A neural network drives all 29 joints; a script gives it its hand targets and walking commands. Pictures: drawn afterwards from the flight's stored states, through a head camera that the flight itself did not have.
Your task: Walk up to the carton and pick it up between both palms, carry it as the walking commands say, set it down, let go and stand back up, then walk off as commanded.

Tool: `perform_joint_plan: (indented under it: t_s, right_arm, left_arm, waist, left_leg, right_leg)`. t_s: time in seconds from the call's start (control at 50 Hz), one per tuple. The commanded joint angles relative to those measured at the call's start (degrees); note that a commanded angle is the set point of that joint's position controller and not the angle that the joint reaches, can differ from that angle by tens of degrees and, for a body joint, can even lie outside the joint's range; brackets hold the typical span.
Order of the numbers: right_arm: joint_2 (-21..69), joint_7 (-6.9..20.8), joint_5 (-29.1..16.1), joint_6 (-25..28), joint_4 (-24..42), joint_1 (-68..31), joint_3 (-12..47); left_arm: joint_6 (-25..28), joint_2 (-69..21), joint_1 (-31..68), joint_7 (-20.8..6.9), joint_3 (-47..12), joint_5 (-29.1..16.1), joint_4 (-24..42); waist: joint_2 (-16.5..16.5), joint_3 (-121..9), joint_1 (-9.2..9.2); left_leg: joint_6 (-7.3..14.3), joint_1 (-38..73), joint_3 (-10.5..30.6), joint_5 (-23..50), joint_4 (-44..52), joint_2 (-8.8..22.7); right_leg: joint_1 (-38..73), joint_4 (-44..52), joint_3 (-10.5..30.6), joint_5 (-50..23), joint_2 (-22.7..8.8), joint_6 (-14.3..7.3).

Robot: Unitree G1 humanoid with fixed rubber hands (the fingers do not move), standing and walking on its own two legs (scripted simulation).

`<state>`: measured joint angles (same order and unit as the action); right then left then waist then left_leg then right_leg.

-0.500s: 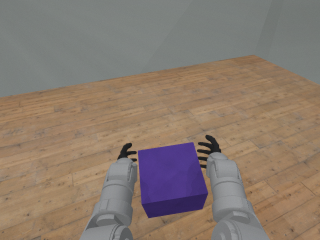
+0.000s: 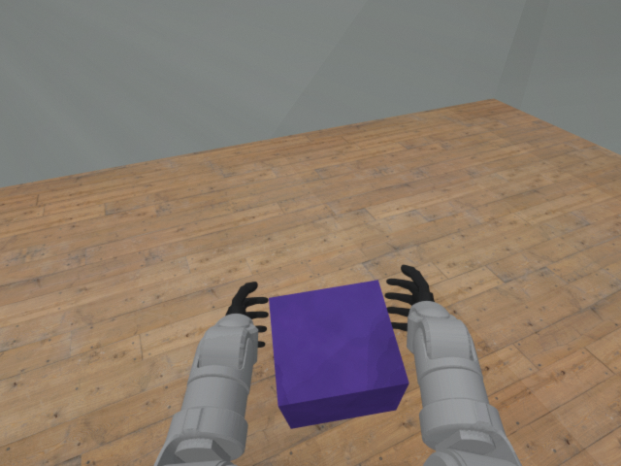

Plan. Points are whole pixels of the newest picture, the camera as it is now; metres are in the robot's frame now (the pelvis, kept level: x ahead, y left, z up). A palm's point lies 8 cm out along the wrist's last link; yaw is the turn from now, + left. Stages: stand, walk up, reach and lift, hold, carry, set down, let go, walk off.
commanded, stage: reach and lift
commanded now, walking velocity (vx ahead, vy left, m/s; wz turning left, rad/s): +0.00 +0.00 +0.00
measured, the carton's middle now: (333, 355) +0.31 -0.02 -0.04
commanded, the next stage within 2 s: hold in 0.04 s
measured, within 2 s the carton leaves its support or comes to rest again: neither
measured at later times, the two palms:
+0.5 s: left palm (240, 342) +0.28 +0.11 +0.04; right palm (428, 317) +0.30 -0.14 +0.06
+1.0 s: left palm (235, 340) +0.28 +0.12 +0.04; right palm (425, 323) +0.29 -0.13 +0.06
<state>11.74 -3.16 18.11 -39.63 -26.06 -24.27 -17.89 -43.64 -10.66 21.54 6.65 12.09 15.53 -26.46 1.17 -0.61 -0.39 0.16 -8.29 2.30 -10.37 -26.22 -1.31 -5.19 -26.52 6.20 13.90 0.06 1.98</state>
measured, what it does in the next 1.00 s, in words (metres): stands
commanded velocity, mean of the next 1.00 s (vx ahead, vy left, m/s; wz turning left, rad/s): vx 0.00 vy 0.00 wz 0.00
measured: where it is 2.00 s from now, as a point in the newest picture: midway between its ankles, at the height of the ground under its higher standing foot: outside the picture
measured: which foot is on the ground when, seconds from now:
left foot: down 0.00-1.00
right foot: down 0.00-1.00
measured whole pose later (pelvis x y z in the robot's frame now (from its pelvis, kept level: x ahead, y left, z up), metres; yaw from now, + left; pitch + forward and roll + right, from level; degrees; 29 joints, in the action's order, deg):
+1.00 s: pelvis -0.01 +0.00 +0.00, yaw +0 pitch -9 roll +0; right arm 10.9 -1.5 17.5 -41.5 -23.3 -22.2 -16.1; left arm -46.5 -9.8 18.8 5.2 8.9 14.6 -22.6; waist 1.7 0.0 -0.5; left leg 0.2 -7.9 2.5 -10.0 -26.4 -1.4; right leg -4.7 -26.6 6.2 13.6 0.0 2.1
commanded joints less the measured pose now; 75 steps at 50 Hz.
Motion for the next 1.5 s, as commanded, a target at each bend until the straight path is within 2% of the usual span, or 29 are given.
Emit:
perform_joint_plan:
  t_s: [0.0, 0.06, 0.22, 0.28, 0.3, 0.36, 0.42, 0.46, 0.7, 0.74, 0.76, 0.8, 0.88, 0.96, 0.98, 1.46, 1.48]
  right_arm:
    - [61.8, 16.3, -16.6, -0.2, -1.5, -27.2, 30.6]
    - [62.9, 16.2, -16.7, -0.2, -0.9, -27.3, 31.0]
    - [64.9, 16.1, -17.1, -1.0, -0.8, -24.6, 31.5]
    - [64.8, 16.1, -16.7, -1.1, -2.2, -24.6, 30.4]
    - [64.9, 16.2, -16.6, -1.1, -1.5, -25.1, 30.5]
    - [64.9, 16.2, -16.9, -1.1, -1.2, -25.0, 30.8]
    - [64.5, 16.4, -16.9, -1.0, -1.0, -24.4, 30.5]
    - [64.5, 16.4, -16.7, -1.5, -1.6, -23.7, 30.3]
    - [62.5, 17.1, -17.2, -1.3, 0.7, -23.2, 31.2]
    - [62.0, 17.2, -17.0, -1.3, 1.2, -23.7, 31.1]
    - [62.0, 17.3, -17.1, -1.3, 1.5, -23.6, 31.3]
    - [61.8, 17.4, -17.3, -1.3, 1.7, -23.2, 31.6]
    - [60.9, 17.6, -16.9, -1.3, 1.8, -22.9, 31.5]
    - [60.7, 17.7, -17.1, -1.0, 2.6, -24.4, 31.6]
    - [60.7, 17.8, -17.0, -1.2, 2.6, -24.4, 31.6]
    - [61.6, 17.4, -17.1, -1.2, 1.4, -24.9, 32.4]
    - [61.1, 16.6, -20.1, -1.3, 4.5, -26.7, 36.2]
  left_arm:
    - [4.8, -60.3, 38.3, -17.6, -29.0, -16.6, 9.5]
    - [5.0, -59.3, 38.9, -18.2, -29.3, -16.9, 10.8]
    - [4.8, -57.3, 38.3, -18.9, -30.5, -17.2, 14.3]
    - [4.7, -56.7, 39.7, -19.3, -30.2, -17.2, 14.0]
    - [4.5, -56.8, 38.8, -19.4, -30.0, -16.9, 13.6]
    - [4.5, -57.2, 38.7, -19.6, -30.8, -17.5, 14.2]
    - [4.3, -57.3, 39.7, -19.6, -31.6, -17.9, 15.4]
    - [4.2, -56.9, 38.6, -19.3, -31.0, -17.7, 14.9]
    - [3.8, -59.1, 37.4, -18.4, -32.3, -18.0, 15.9]
    - [3.5, -59.5, 36.3, -18.2, -31.8, -17.6, 14.7]
    - [3.8, -59.6, 37.1, -18.2, -32.1, -18.2, 15.6]
    - [3.7, -60.0, 37.2, -18.1, -32.7, -18.3, 16.2]
    - [3.4, -60.3, 35.8, -17.9, -32.2, -18.2, 14.9]
    - [3.4, -61.0, 36.4, -17.8, -32.3, -17.9, 14.9]
    - [3.6, -60.5, 37.0, -17.8, -32.3, -18.2, 15.6]
    - [3.6, -59.1, 37.2, -18.5, -31.4, -17.8, 14.8]
    - [4.3, -57.7, 41.6, -17.7, -33.9, -18.6, 18.8]
  waist:
    - [-0.4, -16.2, 0.14]
    - [0.5, -16.7, 0.13]
    - [0.0, -15.6, 0.53]
    - [0.2, -13.7, 0.28]
    - [0.5, -13.8, 0.63]
    - [1.1, -15.8, 0.16]
    - [-0.7, -15.3, -0.24]
    - [0.5, -14.1, -0.07]
    - [-1.7, -15.3, -0.25]
    - [-1.7, -15.0, 0.00]
    - [-0.5, -15.8, -0.35]
    - [-1.9, -16.3, -0.46]
    - [-1.1, -14.8, -0.51]
    - [-2.4, -15.7, -0.37]
    - [-1.1, -15.9, -0.30]
    - [-0.4, -14.5, 0.16]
    - [-6.8, -16.3, 0.02]
  left_leg:
    - [-0.9, 13.3, 2.2, 6.9, 3.1, -3.3]
    - [-0.6, 13.2, 1.8, 5.4, 2.9, -3.6]
    - [-0.3, 12.4, 1.1, 5.2, 2.9, -4.2]
    - [-0.2, 11.4, 1.1, 1.9, 3.0, -4.2]
    - [-0.2, 11.7, 0.9, 1.9, 3.1, -4.5]
    - [-0.2, 12.1, 1.0, 2.8, 2.8, -4.4]
    - [-0.4, 11.8, 1.2, 3.2, 3.0, -4.4]
    - [-0.3, 11.4, 1.3, 1.7, 3.2, -4.1]
    - [-0.8, 11.8, 2.1, 4.0, 3.6, -3.6]
    - [-0.9, 11.8, 2.1, 3.5, 3.8, -3.6]
    - [-0.8, 12.6, 2.4, 3.6, 3.6, -3.4]
    - [-0.9, 12.6, 2.3, 4.4, 3.6, -3.5]
    - [-1.0, 12.7, 2.7, 3.5, 4.0, -3.3]
    - [-1.1, 12.8, 2.7, 3.6, 3.7, -3.5]
    - [-1.0, 12.9, 2.8, 3.3, 3.6, -3.1]
    - [-0.7, 12.6, 2.0, 1.6, 3.3, -3.9]
    - [0.7, 1.4, 6.8, -1.8, 0.8, 8.8]
  right_leg:
    - [-6.2, 6.1, -1.1, -5.7, 4.7, -2.7]
    - [-6.2, 6.2, -0.9, -4.7, 4.4, -2.3]
    - [-5.6, 6.8, -0.4, -5.7, 4.0, -1.7]
    - [-6.6, 7.3, -0.4, -2.3, 3.7, -1.9]
    - [-6.4, 7.6, -0.4, -2.2, 3.7, -1.8]
    - [-5.8, 7.2, -0.6, -3.1, 3.8, -1.7]
    - [-5.8, 7.1, -0.6, -3.7, 3.9, -1.9]
    - [-6.2, 7.4, -0.7, -2.3, 4.0, -1.7]
    - [-5.9, 6.2, -1.3, -4.0, 4.7, -2.6]
    - [-5.9, 6.4, -1.3, -3.4, 4.8, -2.6]
    - [-6.6, 6.1, -1.4, -3.2, 4.8, -2.5]
    - [-6.3, 6.0, -1.3, -4.1, 4.8, -2.7]
    - [-7.2, 6.1, -1.5, -2.9, 4.9, -2.9]
    - [-6.9, 5.9, -1.2, -3.1, 4.7, -3.1]
    - [-7.2, 5.7, -1.3, -2.6, 4.9, -2.9]
    - [-7.9, 6.6, -0.9, -0.6, 4.2, -2.7]
    - [-15.2, -1.0, 0.6, 3.1, -4.8, -2.3]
